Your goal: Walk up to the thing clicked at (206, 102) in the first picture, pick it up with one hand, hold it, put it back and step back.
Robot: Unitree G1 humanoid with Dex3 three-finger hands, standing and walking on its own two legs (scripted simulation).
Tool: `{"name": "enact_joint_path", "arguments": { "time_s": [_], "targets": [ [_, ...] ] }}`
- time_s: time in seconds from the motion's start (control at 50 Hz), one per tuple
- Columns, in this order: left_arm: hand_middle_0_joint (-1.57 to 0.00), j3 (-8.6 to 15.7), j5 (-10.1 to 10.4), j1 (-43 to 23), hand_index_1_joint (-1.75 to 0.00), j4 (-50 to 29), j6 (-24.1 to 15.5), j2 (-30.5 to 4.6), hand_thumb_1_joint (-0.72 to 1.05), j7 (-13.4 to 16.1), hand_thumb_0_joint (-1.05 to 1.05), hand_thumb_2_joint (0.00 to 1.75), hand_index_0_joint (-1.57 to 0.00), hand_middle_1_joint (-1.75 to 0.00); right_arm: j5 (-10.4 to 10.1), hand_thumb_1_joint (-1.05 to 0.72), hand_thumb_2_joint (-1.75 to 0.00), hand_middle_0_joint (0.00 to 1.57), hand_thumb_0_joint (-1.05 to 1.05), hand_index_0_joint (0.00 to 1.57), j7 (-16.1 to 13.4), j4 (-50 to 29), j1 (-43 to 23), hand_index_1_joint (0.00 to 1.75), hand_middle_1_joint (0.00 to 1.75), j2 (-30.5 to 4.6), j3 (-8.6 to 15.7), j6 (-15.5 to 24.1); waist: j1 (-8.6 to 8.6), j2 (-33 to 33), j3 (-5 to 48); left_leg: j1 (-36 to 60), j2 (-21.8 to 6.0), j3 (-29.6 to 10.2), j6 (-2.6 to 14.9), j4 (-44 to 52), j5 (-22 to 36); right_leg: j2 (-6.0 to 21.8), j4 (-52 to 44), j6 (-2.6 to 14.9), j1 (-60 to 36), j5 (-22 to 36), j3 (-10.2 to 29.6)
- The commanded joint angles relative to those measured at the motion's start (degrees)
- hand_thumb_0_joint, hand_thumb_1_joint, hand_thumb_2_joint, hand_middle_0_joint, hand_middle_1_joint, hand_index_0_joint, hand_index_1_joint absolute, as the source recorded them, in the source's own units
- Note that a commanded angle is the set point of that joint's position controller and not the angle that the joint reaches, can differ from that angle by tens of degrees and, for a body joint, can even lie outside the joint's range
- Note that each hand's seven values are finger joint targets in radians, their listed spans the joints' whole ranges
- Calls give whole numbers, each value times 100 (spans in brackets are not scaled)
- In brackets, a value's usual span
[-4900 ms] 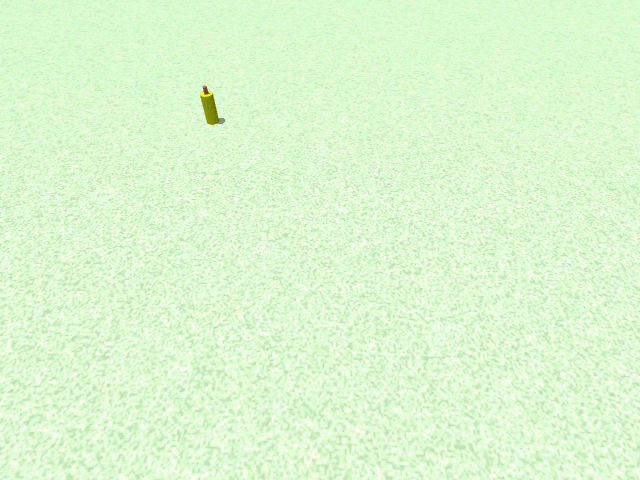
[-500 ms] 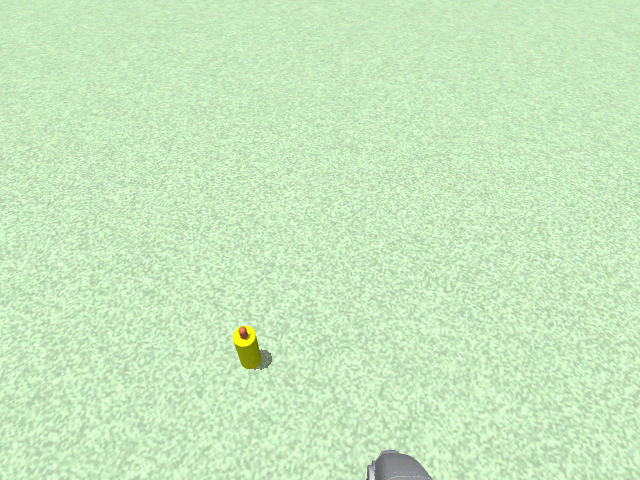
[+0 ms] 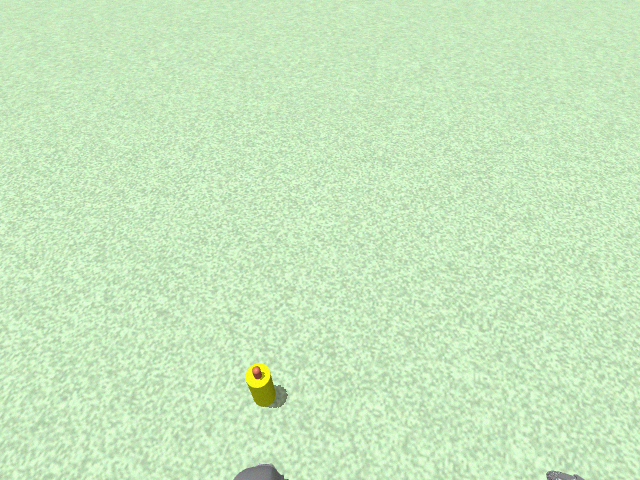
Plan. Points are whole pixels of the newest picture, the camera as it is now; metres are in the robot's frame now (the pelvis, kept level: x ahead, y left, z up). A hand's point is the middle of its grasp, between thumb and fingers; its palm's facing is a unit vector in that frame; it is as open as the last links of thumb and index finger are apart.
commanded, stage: walk up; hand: left
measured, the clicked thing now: (260, 383) +0.46 +0.19 -0.64
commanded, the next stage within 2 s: stand in 1.52 s
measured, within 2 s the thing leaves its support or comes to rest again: neither
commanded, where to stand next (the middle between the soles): +0.10 -0.01 m, yaw -1 degrees
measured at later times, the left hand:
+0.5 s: hand out of the picture +0.14 +0.25 -0.13, palm faces -0.05 -0.93 -0.37, open 7.4 cm
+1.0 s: hand (148, 471) +0.16 +0.25 -0.13, palm faces -0.04 -0.95 -0.32, open 7.4 cm
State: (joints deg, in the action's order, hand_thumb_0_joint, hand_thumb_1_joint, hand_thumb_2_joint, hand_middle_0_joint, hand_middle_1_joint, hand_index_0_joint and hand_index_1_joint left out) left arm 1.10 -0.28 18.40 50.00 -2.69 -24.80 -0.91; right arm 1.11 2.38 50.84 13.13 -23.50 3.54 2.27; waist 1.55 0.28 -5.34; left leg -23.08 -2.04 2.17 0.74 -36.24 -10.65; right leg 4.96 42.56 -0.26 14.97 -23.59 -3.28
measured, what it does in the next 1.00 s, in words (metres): steps on the spot: right foot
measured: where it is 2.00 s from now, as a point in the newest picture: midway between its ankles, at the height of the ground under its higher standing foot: outside the picture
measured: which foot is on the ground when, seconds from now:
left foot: down 0.00-1.00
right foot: up 0.00-0.20, down 0.22-1.00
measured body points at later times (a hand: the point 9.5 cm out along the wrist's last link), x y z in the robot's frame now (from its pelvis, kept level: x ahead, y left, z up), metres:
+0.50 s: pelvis +0.06 -0.01 +0.01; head +0.07 -0.02 +0.46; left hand +0.15 +0.30 -0.11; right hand +0.13 -0.31 -0.12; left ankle +0.10 +0.12 -0.72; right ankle +0.07 -0.13 -0.72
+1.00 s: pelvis +0.07 +0.00 +0.03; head +0.07 +0.01 +0.48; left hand +0.16 +0.30 -0.10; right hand +0.15 -0.31 -0.10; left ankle +0.10 +0.12 -0.72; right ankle +0.07 -0.13 -0.72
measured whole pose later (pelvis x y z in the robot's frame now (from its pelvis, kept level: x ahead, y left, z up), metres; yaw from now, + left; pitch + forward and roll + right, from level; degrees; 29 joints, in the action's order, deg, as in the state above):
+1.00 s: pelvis +0.07 +0.00 +0.03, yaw -1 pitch -2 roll +0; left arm 0.1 -0.3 3.3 67.4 -0.4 -20.2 -1.2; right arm 0.2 0.6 67.2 3.6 -20.7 0.0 1.2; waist -0.4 -0.4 -2.7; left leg -9.2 -1.5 2.1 -0.3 -20.1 -8.6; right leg 1.9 19.4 -1.2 7.0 -10.1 -2.0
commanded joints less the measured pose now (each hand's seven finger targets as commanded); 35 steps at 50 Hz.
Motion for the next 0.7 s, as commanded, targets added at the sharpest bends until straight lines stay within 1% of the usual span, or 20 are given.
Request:
{"name": "enact_joint_path", "arguments": {
  "time_s": [0.0,0.02,0.06,0.08,0.14,0.18,0.2,0.22,0.24,0.26,0.28,0.3,0.32,0.34,0.36,0.38,0.4,0.44,0.56,0.68],
  "targets": [
    [-20,307,23,156,-30,-254,2,-1269,90,189,0,90,-20,-30,-116,-90,-90,20,0,20,-143,-285,564,30,30,-1973,530,101,-354,763,568,1457,-2099,-3264,1578,1942,-1408,-215,2091,226,1891,-1074,455],
    [-20,324,18,89,-30,-226,2,-1273,90,188,0,90,-20,-30,-97,-90,-90,20,0,20,-171,-371,393,30,30,-1786,456,96,-309,691,426,1249,-1825,-2752,1419,1838,-1105,-143,1923,247,1828,-893,615],
    [-20,337,26,326,-30,8,-10,-1197,90,149,0,90,-20,-30,-47,-90,-90,20,0,20,-199,-399,8,30,30,-1615,372,82,-128,1021,419,905,-1397,-1796,1192,1606,-911,53,1187,236,1453,-532,492],
    [-20,330,10,355,-30,103,-7,-1116,90,116,0,90,-20,-30,-34,-90,-90,20,0,20,-193,-404,-79,30,30,-1545,330,82,-121,1121,417,596,-1236,-1551,1115,1590,-740,-13,932,208,1142,-294,383],
    [-20,350,-21,372,-30,293,-17,-910,90,132,0,90,-20,-30,-19,-90,-90,20,0,20,-184,-430,-359,30,30,-1419,227,26,-66,1078,607,187,-1177,-1194,1043,1194,-356,-228,-37,141,283,168,119],
    [-20,381,-73,338,-30,415,-40,-872,90,169,0,90,-20,-30,-69,-90,-90,20,0,20,-177,-434,-535,30,30,-1238,121,-43,61,809,696,-235,-1038,-995,783,755,-622,-367,-877,181,-471,799,65],
    [-20,399,-112,274,-30,429,-65,-948,90,198,0,90,-20,-30,-124,-90,-90,20,0,20,-176,-436,-583,30,30,-993,21,-69,134,492,670,-487,-912,-897,547,535,-920,-234,-1190,275,-645,899,312],
    [-20,429,-165,-104,-30,299,-98,-1239,90,211,0,90,-20,-30,-165,-90,-90,20,0,20,-170,-402,-471,30,30,-744,-56,-84,-28,-340,525,-602,-500,-592,238,132,-1332,459,-1851,499,-295,462,1452],
    [-20,439,-127,-528,-30,224,-97,-1532,90,185,0,90,-20,-30,-175,-90,-90,20,0,20,-208,-260,-493,30,30,-765,-30,-115,-145,-898,330,-109,21,-205,65,-449,-1691,1254,-2387,973,674,-342,2600],
    [-20,393,-91,-972,-30,157,-76,-1475,90,163,0,90,-20,-30,-155,-90,-90,20,0,20,-232,-49,-403,30,30,-990,45,-134,-271,-709,156,524,-39,-270,54,-644,-1643,1289,-2331,1114,1214,-373,2443],
    [-20,312,-45,-1157,-30,159,-65,-1286,90,165,0,90,-20,-30,-170,-90,-90,20,0,20,-219,84,-286,30,30,-996,27,-100,-378,-421,173,775,-53,-265,81,-103,-1274,979,-2133,900,1178,-1,1829],
    [-20,255,-29,-1269,-30,206,-61,-1161,90,169,0,90,-20,-30,-179,-90,-90,20,0,20,-221,209,-268,30,30,-999,21,-50,-421,-399,345,965,-196,-357,127,328,-554,680,-1824,630,963,558,1379],
    [-20,203,-12,-1140,-30,287,-60,-1006,90,160,0,90,-20,-30,-180,-90,-90,20,0,20,-228,279,-331,30,30,-1093,24,-6,-344,-354,541,1152,-394,-686,218,603,-166,455,-1579,428,845,1123,1097],
    [-20,170,14,-996,-30,387,-50,-921,90,142,0,90,-20,-30,-152,-90,-90,20,0,20,-235,287,-495,30,30,-1139,1,41,-210,-285,735,1092,-623,-985,304,824,57,221,-1402,321,506,1418,854],
    [-20,179,35,-886,-30,482,-37,-932,90,125,0,90,-20,-30,-155,-90,-90,20,0,20,-222,330,-661,30,30,-1203,-50,60,-70,-272,808,856,-694,-1048,367,819,26,110,-1464,269,130,1273,761],
    [-20,187,30,-883,-30,572,-43,-972,90,131,0,90,-20,-30,-181,-90,-90,20,0,20,-210,413,-703,30,30,-1125,-92,56,-46,-360,823,774,-583,-852,320,704,230,200,-1585,303,-178,1377,823],
    [-20,191,29,-1056,-30,608,-53,-990,90,138,0,90,-20,-30,-183,-90,-90,20,0,20,-213,515,-686,30,30,-1040,-120,42,-130,-440,855,886,-458,-663,234,696,493,310,-1634,336,-262,1691,905],
    [-20,189,66,-1203,-30,690,-35,-990,90,150,0,90,-20,-30,-182,-90,-90,20,0,20,-239,671,-734,30,30,-1072,-113,31,-165,-280,880,1141,-420,-574,166,773,796,380,-1651,365,-253,2132,860],
    [-20,126,88,-1556,-30,941,44,-858,90,143,0,90,-20,-30,-156,-90,-90,20,0,20,-242,1001,-982,30,30,-990,-177,3,-108,-136,807,1245,-538,-667,154,1311,741,297,-2050,237,-519,1727,717],
    [-20,109,82,-1811,-30,1157,87,-786,90,113,0,90,-20,-30,-117,-90,-90,20,0,20,-255,1216,-1158,30,30,-1010,-186,29,-98,67,922,1439,-601,-631,112,1664,994,294,-2261,169,-854,1974,621]
  ]
}}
